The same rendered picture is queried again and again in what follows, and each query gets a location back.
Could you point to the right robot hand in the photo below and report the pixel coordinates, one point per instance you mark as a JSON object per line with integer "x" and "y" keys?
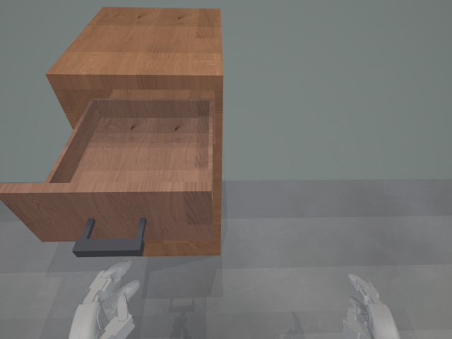
{"x": 375, "y": 320}

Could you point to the handle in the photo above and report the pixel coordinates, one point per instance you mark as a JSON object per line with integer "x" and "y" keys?
{"x": 86, "y": 247}

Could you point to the cabinet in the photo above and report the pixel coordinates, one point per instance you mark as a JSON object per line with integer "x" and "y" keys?
{"x": 162, "y": 53}

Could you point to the left robot hand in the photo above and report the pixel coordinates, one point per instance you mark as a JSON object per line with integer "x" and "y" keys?
{"x": 112, "y": 319}

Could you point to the drawer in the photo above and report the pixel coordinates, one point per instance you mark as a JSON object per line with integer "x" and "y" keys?
{"x": 126, "y": 159}

